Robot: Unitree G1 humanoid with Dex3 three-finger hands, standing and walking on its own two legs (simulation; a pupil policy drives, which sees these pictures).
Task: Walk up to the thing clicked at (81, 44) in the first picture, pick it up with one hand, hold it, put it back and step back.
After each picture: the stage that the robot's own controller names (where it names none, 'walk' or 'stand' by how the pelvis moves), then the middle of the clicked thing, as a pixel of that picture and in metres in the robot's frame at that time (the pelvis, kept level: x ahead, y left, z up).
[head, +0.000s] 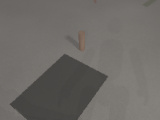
stand; (81, 41) +1.37 +0.05 -0.66
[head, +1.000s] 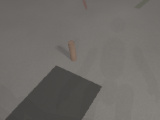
walk; (72, 51) +1.25 +0.25 -0.64
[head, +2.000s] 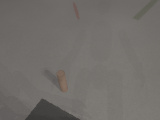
walk; (62, 81) +0.79 +0.26 -0.64
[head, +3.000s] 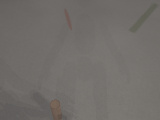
walk; (56, 111) +0.51 +0.19 -0.64
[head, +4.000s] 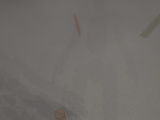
stand; out of the picture +0.46 +0.20 -0.64
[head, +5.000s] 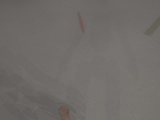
stand; (65, 117) +0.48 +0.18 -0.65
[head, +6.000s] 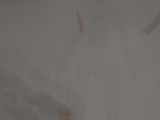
stand; (64, 116) +0.49 +0.19 -0.65
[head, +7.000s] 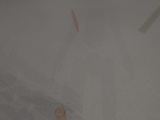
stand; (61, 118) +0.45 +0.20 -0.65
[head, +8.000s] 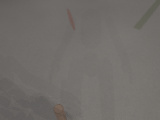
stand; (60, 115) +0.47 +0.22 -0.65
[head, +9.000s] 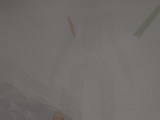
stand; out of the picture +0.45 +0.21 -0.66
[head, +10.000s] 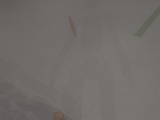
stand; out of the picture +0.46 +0.21 -0.66
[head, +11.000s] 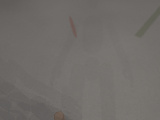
stand; out of the picture +0.46 +0.21 -0.66
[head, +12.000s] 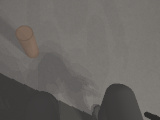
go down; (29, 44) +0.55 +0.21 -0.32
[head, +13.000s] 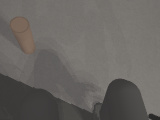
approach; (25, 38) +0.56 +0.21 -0.27
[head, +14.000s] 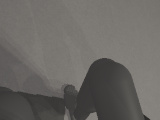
close in; out of the picture +0.56 +0.27 -0.18
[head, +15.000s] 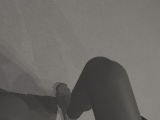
close; out of the picture +0.54 +0.27 -0.18
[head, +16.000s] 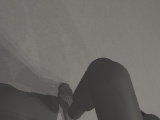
lift; out of the picture +0.50 +0.22 -0.18
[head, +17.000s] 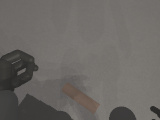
close; (80, 97) +0.41 +0.03 -0.52
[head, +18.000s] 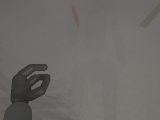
close; out of the picture +0.35 +0.04 -0.70
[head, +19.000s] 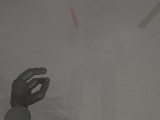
hold; out of the picture +0.36 +0.04 -0.70
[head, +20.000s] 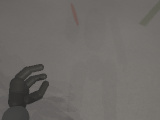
stand; out of the picture +0.35 +0.04 -0.70
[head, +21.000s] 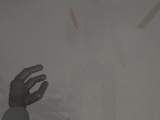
crouch; out of the picture +0.37 +0.03 -0.71
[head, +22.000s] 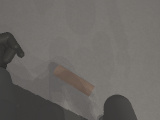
crouch; (73, 80) +0.44 +0.02 -0.48
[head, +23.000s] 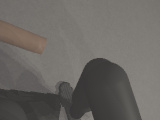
lower; (11, 34) +0.51 +0.06 -0.27
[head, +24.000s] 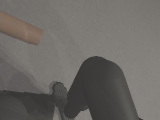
lower; (7, 24) +0.55 +0.06 -0.27
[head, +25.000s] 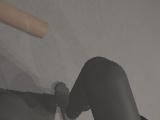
lower; (14, 16) +0.58 +0.05 -0.27
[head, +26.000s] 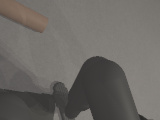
lower; (14, 10) +0.60 +0.04 -0.27
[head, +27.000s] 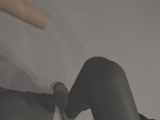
lower; (17, 7) +0.62 +0.03 -0.27
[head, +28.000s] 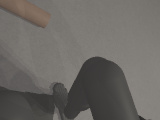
open; (18, 6) +0.63 +0.02 -0.27
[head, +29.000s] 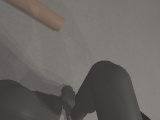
stand; (36, 9) +0.64 +0.01 -0.28
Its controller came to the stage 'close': yes
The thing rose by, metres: 0.00
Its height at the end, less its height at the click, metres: -0.09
